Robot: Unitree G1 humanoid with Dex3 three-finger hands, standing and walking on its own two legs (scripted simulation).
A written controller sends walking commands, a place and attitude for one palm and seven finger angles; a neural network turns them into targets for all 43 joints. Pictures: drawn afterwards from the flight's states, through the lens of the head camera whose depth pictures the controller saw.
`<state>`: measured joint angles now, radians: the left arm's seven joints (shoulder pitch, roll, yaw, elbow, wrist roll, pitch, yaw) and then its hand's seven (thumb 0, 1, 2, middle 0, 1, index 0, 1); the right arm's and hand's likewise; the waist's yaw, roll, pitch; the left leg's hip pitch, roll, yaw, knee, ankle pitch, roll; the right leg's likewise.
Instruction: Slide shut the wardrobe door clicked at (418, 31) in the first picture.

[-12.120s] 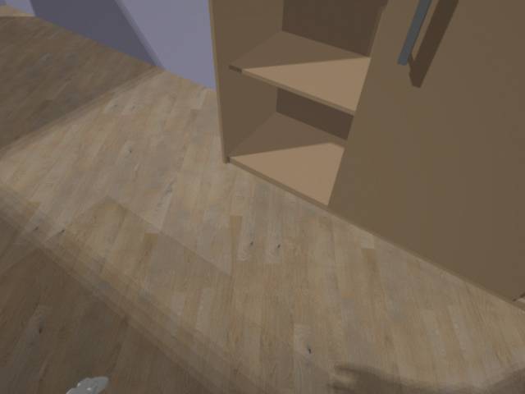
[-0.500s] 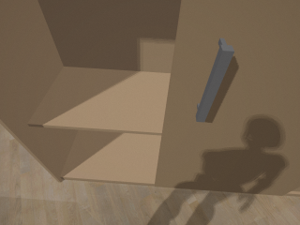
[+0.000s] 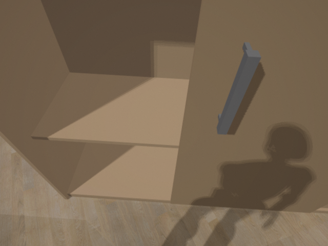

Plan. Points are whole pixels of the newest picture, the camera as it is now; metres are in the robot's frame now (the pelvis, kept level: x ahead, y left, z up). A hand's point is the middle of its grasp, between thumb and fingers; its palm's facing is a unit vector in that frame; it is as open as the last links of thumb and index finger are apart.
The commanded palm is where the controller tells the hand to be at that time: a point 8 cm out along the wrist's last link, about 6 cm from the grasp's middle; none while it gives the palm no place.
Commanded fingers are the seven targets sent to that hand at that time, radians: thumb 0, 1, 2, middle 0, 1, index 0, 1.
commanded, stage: raise the hand with hooked fingers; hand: right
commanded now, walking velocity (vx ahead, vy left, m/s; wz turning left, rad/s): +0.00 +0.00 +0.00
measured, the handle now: (232, 93) +0.43 -0.13 +0.17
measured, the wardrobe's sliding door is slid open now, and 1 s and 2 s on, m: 0.62 0.62 0.62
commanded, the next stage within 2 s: none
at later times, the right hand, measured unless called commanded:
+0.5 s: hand out of the picture +0.14 -0.17 -0.01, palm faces +0.08 +1.00 -0.02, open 8.8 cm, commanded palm +0.13 -0.24 +0.01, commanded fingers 0.00 -0.34 -0.66 0.24 0.66 0.24 0.66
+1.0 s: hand (282, 205) +0.21 -0.21 +0.07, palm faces +0.02 +1.00 -0.09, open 11.8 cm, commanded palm +0.17 -0.27 +0.09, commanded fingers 0.00 0.24 -0.41 0.28 1.03 0.28 1.03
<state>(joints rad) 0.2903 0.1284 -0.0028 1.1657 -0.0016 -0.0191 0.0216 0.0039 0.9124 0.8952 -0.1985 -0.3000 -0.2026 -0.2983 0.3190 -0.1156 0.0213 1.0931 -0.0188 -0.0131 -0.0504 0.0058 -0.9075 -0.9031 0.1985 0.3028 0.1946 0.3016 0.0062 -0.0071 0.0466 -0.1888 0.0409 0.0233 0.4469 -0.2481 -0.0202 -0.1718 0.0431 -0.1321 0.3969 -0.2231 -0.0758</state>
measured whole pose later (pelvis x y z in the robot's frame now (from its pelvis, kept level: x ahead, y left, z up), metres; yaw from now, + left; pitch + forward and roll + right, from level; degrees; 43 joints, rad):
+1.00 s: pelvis -0.01 +0.04 -0.02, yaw -3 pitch +4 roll +1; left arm 0.31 0.30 -0.01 0.67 -0.06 -0.33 0.07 0.02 0.90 0.90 -0.20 -0.30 -0.21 -0.30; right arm 0.28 -0.35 -0.37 0.04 0.39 -0.20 0.46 0.01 0.02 -0.51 0.27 0.90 0.26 0.89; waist 0.01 -0.05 -0.06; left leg -0.40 -0.01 0.10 0.68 -0.36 0.03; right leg -0.44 -0.02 -0.05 0.72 -0.35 -0.03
